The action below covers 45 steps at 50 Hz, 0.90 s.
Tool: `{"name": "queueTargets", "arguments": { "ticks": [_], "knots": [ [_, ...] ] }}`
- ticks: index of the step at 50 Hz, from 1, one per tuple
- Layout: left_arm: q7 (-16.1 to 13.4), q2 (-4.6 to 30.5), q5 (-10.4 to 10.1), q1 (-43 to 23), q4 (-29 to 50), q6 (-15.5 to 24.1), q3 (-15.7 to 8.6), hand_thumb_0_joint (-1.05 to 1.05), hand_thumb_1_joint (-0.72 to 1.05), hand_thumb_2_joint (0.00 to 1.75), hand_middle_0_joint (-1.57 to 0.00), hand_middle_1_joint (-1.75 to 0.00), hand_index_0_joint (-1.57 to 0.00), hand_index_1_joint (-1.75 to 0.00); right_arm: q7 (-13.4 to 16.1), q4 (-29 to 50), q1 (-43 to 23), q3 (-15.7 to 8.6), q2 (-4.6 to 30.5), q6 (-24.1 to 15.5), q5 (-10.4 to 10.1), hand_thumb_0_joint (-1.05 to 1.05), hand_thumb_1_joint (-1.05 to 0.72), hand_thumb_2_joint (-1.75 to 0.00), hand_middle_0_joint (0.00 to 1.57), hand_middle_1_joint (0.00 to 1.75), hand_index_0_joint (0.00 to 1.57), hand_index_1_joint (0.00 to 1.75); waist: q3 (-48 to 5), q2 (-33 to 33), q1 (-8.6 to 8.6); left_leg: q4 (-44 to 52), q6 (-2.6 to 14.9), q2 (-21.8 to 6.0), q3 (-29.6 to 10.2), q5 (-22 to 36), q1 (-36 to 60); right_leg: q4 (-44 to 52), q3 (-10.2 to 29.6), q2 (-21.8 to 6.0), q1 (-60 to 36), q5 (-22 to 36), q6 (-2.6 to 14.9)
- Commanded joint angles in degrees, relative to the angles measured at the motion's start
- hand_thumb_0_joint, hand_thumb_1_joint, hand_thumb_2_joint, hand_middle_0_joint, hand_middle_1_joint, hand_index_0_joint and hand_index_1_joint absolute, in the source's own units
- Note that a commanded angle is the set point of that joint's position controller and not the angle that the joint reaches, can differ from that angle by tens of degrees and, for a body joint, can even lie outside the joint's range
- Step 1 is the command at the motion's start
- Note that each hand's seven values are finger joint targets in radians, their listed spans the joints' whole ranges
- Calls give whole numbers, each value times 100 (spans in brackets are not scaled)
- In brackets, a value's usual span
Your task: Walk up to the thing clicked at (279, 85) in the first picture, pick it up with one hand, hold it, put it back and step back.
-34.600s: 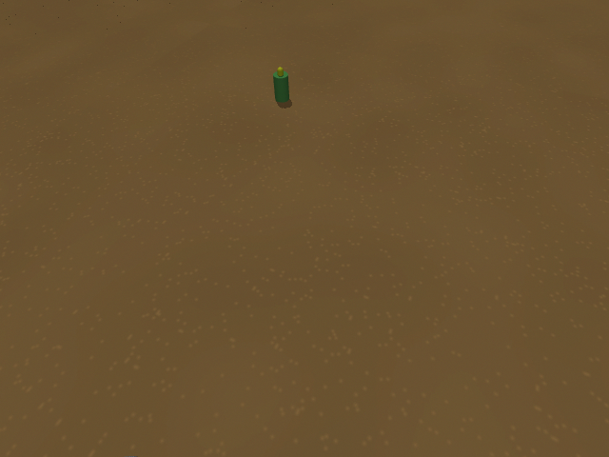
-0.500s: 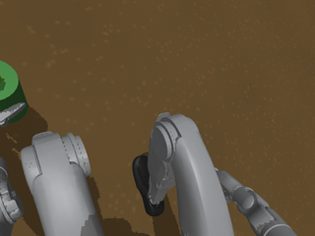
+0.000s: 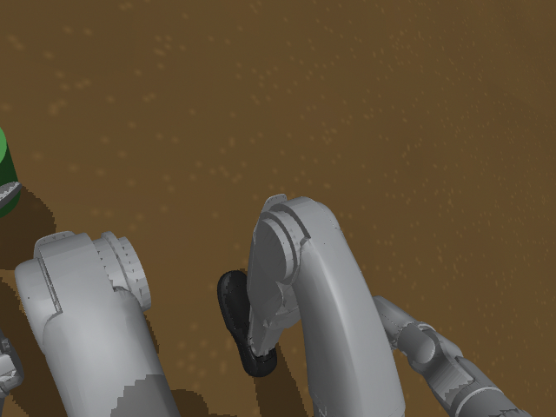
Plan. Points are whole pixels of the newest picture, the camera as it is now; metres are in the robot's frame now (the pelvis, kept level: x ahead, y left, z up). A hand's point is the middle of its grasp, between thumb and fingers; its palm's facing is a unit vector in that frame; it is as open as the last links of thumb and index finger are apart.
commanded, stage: lower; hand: left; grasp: from the side
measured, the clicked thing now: out of the picture +0.43 +0.28 -0.17
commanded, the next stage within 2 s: loosen in 0.22 s
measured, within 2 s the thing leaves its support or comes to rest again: rests again in 0.34 s
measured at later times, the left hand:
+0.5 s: hand out of the picture +0.41 +0.29 -0.17, palm faces +0.40 -0.92 +0.03, open 11.8 cm
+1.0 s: hand out of the picture +0.41 +0.30 -0.16, palm faces +0.39 -0.92 +0.02, open 17.2 cm
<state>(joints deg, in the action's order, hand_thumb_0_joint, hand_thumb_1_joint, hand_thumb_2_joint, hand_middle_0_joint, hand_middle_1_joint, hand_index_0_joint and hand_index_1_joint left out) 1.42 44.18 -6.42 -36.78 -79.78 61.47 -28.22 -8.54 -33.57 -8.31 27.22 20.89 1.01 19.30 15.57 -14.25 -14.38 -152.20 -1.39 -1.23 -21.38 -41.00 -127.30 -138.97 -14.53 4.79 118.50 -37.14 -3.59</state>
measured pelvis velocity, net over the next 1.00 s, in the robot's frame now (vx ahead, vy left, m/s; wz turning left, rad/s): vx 0.00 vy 0.00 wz -0.02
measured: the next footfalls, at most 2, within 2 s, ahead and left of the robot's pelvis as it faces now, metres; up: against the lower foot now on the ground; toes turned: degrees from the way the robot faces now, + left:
none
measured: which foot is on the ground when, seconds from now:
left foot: down 0.00-1.00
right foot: down 0.00-1.00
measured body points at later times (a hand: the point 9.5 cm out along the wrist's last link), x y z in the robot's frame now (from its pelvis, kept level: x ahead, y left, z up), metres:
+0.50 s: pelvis +0.00 +0.00 +0.00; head +0.22 +0.19 +0.33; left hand +0.39 +0.34 -0.17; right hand +0.18 -0.24 -0.04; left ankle +0.08 +0.13 -0.25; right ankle +0.13 -0.12 -0.25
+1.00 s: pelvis +0.00 +0.00 +0.00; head +0.21 +0.20 +0.34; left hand +0.39 +0.35 -0.16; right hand +0.17 -0.23 -0.04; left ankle +0.08 +0.13 -0.25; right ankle +0.13 -0.12 -0.25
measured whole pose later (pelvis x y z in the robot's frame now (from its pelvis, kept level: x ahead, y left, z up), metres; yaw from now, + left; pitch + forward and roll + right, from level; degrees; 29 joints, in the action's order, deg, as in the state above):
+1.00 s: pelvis +0.00 +0.00 +0.00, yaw -1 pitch +12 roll -18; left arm 2.4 45.1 -6.7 -33.4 -74.9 61.9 -29.8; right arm -8.1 -32.4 -9.2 28.1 20.4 0.9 19.5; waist 16.4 -15.8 -13.1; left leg -152.9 -1.0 -1.6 -22.6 -41.2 -126.6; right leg -138.4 -15.5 5.5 117.5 -36.5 -3.7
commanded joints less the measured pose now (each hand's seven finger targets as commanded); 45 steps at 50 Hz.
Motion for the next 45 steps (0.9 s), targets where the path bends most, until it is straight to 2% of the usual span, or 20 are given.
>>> {"name": "queueTargets", "arguments": {
  "ticks": [1, 2, 4, 7, 8, 16, 17, 20, 22, 26, 29, 33, 34, 35, 36, 38, 41, 42, 44, 45],
  "knots": [
    [-53, 1023, -12, -1124, 797, 479, -79, 0, 6, 108, -113, -120, -115, -119, 93, 112, 171, -623, 2014, 59, 38, 0, -92, -91, 20, 30, 20, 30, -3232, 3059, -461, 1861, -32, -321, 580, 746, 2208, 1022, -550, 206, -1546, 1101, 397],
    [-43, 1060, -17, -1163, 812, 502, -68, 0, 8, 106, -113, -119, -115, -118, 92, 134, 96, -625, 2025, 58, 38, 0, -92, -90, 20, 30, 20, 30, -3163, 3024, -444, 1854, -12, -315, 584, 598, 2118, 1027, -553, 210, -1485, 993, 401],
    [-56, 941, -20, -1044, 741, 503, -53, 0, 10, 109, -114, -120, -116, -120, 96, 117, 150, -604, 2002, 45, 50, 0, -91, -90, 20, 30, 20, 30, -3258, 2960, -491, 1842, -18, -322, 568, 725, 2204, 1038, -569, 217, -1612, 1113, 385],
    [-80, 1128, -17, -1098, 794, 547, -88, 0, 7, 106, -115, -119, -116, -118, 95, 121, 103, -593, 2030, 32, 55, 0, -92, -90, 20, 30, 20, 30, -3187, 2982, -451, 1808, 6, -324, 593, 655, 2105, 1036, -546, 234, -1593, 1075, 396],
    [-80, 1001, -24, -1098, 711, 553, -10, 0, 8, 106, -115, -118, -117, -118, 90, 124, 96, -576, 2020, 34, 48, 0, -92, -91, 20, 30, 20, 30, -3148, 2942, -527, 1829, -7, -324, 553, 655, 2108, 1029, -587, 225, -1559, 1073, 387],
    [-62, 1072, -13, -983, 821, 560, -3, 0, 8, 106, -113, -117, -114, -117, 101, 122, 46, -572, 2050, 30, 71, 0, -91, -90, 20, 30, 20, 30, -3142, 3025, -458, 1810, -22, -351, 537, 769, 2187, 993, -607, 256, -1587, 1148, 401],
    [-60, 903, -36, -820, 757, 555, 11, 0, 4, 100, -119, -117, -121, -116, 96, 151, 21, -559, 2035, 26, 84, 0, -92, -90, 20, 30, 20, 30, -3213, 3009, -468, 1835, -50, -361, 491, 914, 2315, 960, -642, 256, -1630, 1258, 396],
    [-87, 1077, -71, -1184, 976, 623, -9, 0, -17, 76, -98, -93, -101, -92, 97, 168, -43, -572, 2069, 17, 67, 0, -93, -90, 20, 30, 20, 30, -3074, 3041, -516, 1855, -18, -361, 494, 581, 2171, 992, -646, 257, -1484, 1018, 403],
    [-76, 1006, -53, -1051, 823, 593, 15, 0, -23, 60, -91, -78, -93, -76, 87, 157, -17, -574, 2071, 8, 66, 0, -93, -90, 20, 30, 20, 30, -3007, 3056, -538, 1894, -37, -363, 468, 501, 2176, 984, -670, 251, -1455, 981, 397],
    [-53, 1015, -21, -1053, 880, 603, 89, 0, -52, 28, -60, -47, -61, -46, 95, 159, -31, -577, 2074, 10, 69, 0, -93, -90, 20, 30, 20, 30, -2960, 3082, -515, 1922, -47, -379, 445, 518, 2226, 967, -663, 244, -1395, 982, 404],
    [-48, 937, -76, -914, 735, 570, 65, 0, -61, 15, -50, -33, -51, -32, 96, 181, -50, -570, 2087, -6, 50, 0, -94, -90, 20, 30, 20, 30, -2951, 2965, -524, 1895, -39, -362, 438, 571, 2185, 977, -677, 248, -1414, 1025, 395],
    [-21, 836, -147, -928, 728, 578, 150, 0, -61, 10, -40, -24, -41, -24, 91, 179, -18, -502, 1995, -6, 53, 0, -93, -90, 20, 30, 20, 30, -3089, 2873, -500, 1791, 0, -333, 494, 642, 2148, 1058, -650, 287, -1569, 1100, 391],
    [-22, 961, -145, -892, 735, 577, 50, 0, -61, 9, -38, -22, -38, -22, 103, 156, -5, -544, 2045, -13, 43, 0, -93, -90, 20, 30, 20, 30, -3039, 2853, -486, 1785, 8, -332, 506, 689, 2110, 1056, -644, 275, -1590, 1142, 384],
    [-30, 968, -156, -872, 760, 586, 47, 0, -61, 6, -35, -19, -35, -19, 98, 179, -26, -522, 2014, -15, 39, 0, -93, -90, 20, 30, 20, 30, -3089, 2796, -439, 1762, 21, -331, 521, 639, 2081, 1077, -632, 288, -1592, 1096, 390],
    [-22, 978, -130, -939, 772, 599, 68, 0, -61, 6, -33, -17, -33, -17, 104, 159, -32, -524, 2019, -25, 52, 0, -93, -90, 20, 30, 20, 30, -3045, 2897, -484, 1784, 5, -342, 510, 647, 2099, 1047, -635, 278, -1558, 1100, 394],
    [-10, 996, -144, -849, 756, 587, 17, 0, -61, 2, -26, -11, -27, -11, 119, 167, -21, -547, 2033, -14, 60, 0, -93, -90, 20, 30, 20, 30, -3138, 2864, -454, 1758, 4, -349, 526, 759, 2177, 1062, -622, 291, -1622, 1187, 394],
    [-24, 951, -118, -897, 785, 581, 39, 0, -61, 1, -21, -7, -21, -7, 116, 176, -43, -556, 2042, -4, 56, 0, -93, -90, 20, 30, 20, 30, -2987, 2971, -475, 1874, -26, -361, 477, 634, 2179, 1026, -675, 279, -1477, 1050, 414],
    [-28, 967, -97, -862, 705, 568, 50, 0, -61, 3, -13, -5, -13, -4, 111, 195, -51, -524, 2023, -5, 55, 0, -91, -90, 20, 30, 20, 30, -2959, 2973, -465, 1881, -24, -371, 469, 643, 2195, 1024, -669, 280, -1467, 1049, 413],
    [-15, 1160, -96, -782, 922, 581, -119, 0, -61, 3, -10, -2, -10, -2, 125, 205, -27, -558, 2023, 17, 50, 0, -90, -90, 20, 30, 20, 30, -3158, 3002, -354, 1837, -19, -368, 518, 781, 2279, 1034, -623, 287, -1590, 1143, 411],
    [-1, 1397, -64, -901, 1095, 585, -199, 0, -61, 2, -9, -1, -9, -1, 139, 188, 0, -549, 2039, 32, 60, 0, -91, -90, 20, 30, 20, 30, -3202, 3127, -346, 1868, -19, -373, 519, 747, 2246, 1026, -617, 279, -1641, 1101, 419]
  ]
}}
